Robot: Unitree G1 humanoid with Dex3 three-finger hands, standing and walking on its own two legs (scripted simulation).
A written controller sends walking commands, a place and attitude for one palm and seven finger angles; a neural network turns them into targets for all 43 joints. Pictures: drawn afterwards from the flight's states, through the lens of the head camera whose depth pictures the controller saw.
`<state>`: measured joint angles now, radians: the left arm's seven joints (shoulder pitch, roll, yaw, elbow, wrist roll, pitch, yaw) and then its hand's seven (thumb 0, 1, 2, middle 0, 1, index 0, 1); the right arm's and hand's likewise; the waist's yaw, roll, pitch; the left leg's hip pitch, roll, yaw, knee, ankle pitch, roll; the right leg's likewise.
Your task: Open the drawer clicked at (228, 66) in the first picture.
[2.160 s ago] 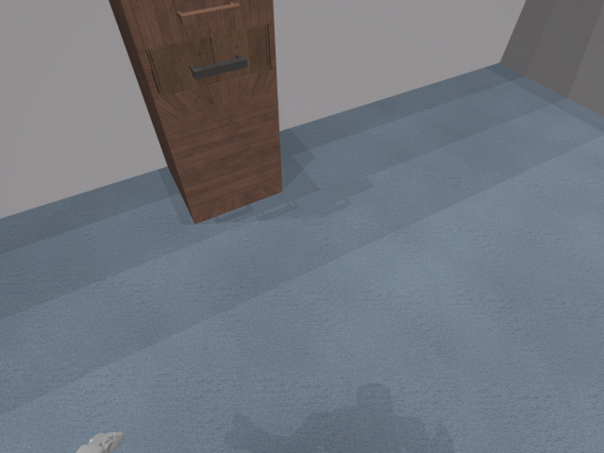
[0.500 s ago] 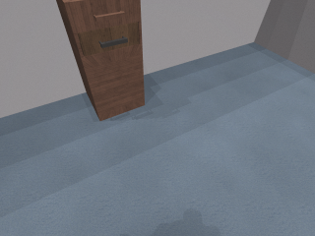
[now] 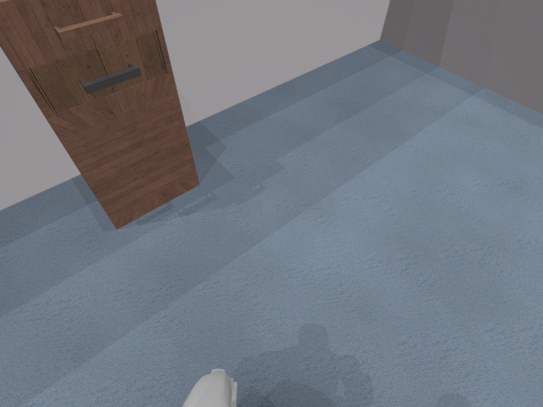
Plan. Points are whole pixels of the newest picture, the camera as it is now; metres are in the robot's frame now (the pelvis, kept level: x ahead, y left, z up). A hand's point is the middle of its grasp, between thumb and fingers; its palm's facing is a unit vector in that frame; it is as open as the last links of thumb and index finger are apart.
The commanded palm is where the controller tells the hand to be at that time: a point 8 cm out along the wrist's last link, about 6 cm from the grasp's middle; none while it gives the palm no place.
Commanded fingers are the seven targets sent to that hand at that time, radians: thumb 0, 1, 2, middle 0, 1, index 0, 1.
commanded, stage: walk to a spot facing it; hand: left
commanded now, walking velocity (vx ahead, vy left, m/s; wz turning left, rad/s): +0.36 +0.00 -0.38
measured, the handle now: (110, 76) +0.98 +0.62 -0.09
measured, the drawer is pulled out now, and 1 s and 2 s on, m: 0.00 0.00 0.00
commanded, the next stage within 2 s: turn to face it in 1.20 s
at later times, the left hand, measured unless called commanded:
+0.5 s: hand (192, 272) +0.38 +0.21 -0.16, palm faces -0.26 -0.95 -0.19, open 7.4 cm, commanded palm none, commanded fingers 0.00 0.90 0.90 -0.20 -0.30 -0.20 -0.30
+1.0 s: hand (238, 223) +0.52 +0.14 -0.18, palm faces -0.36 -0.91 -0.21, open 7.2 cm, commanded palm none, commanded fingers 0.00 0.90 0.90 -0.20 -0.30 -0.20 -0.30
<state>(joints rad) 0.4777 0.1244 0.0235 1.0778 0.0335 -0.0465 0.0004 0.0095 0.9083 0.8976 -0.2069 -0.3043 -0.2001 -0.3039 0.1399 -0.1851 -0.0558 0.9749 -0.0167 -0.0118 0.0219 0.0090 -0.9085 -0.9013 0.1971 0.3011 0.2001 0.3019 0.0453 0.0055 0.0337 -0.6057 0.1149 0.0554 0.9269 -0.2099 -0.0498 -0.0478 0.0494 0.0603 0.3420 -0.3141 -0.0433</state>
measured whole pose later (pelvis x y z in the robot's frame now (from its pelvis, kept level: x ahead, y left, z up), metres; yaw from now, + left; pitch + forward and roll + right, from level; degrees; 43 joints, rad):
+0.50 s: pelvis +0.21 +0.05 +0.00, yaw -15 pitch +0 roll +0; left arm 0.11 0.23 0.09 0.94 0.05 0.03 -0.04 0.01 0.92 0.90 -0.20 -0.30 -0.19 -0.30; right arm 0.39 -0.19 -0.05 1.07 -0.03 -0.08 -0.03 0.00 -0.93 -0.90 0.20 0.30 0.20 0.30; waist -0.03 -0.03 0.05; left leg -0.03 0.06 0.31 0.37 -0.33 0.01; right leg -0.62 -0.11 -0.08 0.88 -0.14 0.01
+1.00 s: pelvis +0.42 -0.03 +0.00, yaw -24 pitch +0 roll -2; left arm 0.29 0.21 0.06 1.03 0.03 -0.04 -0.01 0.00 0.93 0.90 -0.20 -0.30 -0.20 -0.30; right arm 0.20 -0.19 -0.06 0.99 -0.03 -0.03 0.01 0.01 -0.94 -0.90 0.20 0.30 0.20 0.30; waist 0.01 0.02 0.02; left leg -0.50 0.15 0.08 0.76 -0.25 -0.05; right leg -0.17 0.05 -0.07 0.43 -0.27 -0.05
